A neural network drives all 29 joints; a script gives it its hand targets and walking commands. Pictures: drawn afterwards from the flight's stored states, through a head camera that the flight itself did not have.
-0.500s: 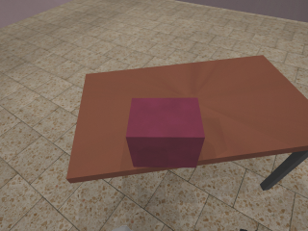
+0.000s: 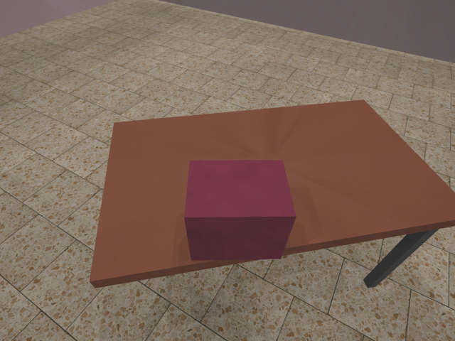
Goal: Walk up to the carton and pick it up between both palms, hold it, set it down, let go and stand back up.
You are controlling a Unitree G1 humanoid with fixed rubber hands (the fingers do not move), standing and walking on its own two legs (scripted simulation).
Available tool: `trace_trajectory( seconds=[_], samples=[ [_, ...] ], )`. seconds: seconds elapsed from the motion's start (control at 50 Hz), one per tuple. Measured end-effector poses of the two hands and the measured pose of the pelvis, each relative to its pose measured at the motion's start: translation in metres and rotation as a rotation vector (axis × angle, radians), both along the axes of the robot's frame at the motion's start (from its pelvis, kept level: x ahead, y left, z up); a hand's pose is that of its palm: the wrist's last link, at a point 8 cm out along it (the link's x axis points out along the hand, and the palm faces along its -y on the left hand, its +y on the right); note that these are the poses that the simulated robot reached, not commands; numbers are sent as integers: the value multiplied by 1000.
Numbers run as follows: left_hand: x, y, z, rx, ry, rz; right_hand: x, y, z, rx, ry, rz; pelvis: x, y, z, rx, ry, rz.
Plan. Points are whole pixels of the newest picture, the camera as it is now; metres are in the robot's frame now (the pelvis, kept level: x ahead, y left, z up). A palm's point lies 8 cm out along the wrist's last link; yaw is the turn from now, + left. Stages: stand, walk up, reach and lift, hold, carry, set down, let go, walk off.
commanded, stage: walk up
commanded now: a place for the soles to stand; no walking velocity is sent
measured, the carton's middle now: (236, 210) +0.44 -0.03 -0.08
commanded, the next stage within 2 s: stand in 0.42 s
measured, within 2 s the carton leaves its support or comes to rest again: neither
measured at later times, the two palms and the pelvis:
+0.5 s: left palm out of the picture +0.00 +0.24 -0.14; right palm out of the picture +0.02 -0.23 -0.14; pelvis +0.01 +0.00 +0.00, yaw +0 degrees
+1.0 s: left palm out of the picture +0.16 +0.23 -0.09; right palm (355, 330) +0.17 -0.24 -0.10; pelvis -0.01 -0.01 -0.01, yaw +2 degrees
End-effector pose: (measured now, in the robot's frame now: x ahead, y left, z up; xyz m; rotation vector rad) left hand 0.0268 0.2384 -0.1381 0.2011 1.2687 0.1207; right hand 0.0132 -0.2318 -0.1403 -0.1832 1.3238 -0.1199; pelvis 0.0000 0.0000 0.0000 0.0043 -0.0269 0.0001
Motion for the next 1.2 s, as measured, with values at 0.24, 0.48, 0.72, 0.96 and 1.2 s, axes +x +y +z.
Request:
trace_trajectory(
  seconds=[0.24, 0.48, 0.72, 0.96, 1.2],
  samples=[
    [-28, 10, 0, 27, 109, 20, 2, 2, -2, -5, 27, 10, 5, 4, 1, 0, 3, 4],
    [-23, 2, -1, 19, 116, 16, 9, 0, -2, -7, 31, 22, 10, 1, 1, -1, 4, 6],
    [24, 13, -16, 27, 176, 59, 52, -12, -13, 2, -14, 13, -6, -7, -17, 4, 40, 41],
    [147, -7, 48, 3, -105, -24, 171, -6, 37, 63, -361, 33, -13, -12, -18, -11, -23, 30],
    [91, 10, 18, 29, -75, 41, 123, 3, 19, 51, -331, 51, -14, -18, -17, -5, 54, 26]
  ],
)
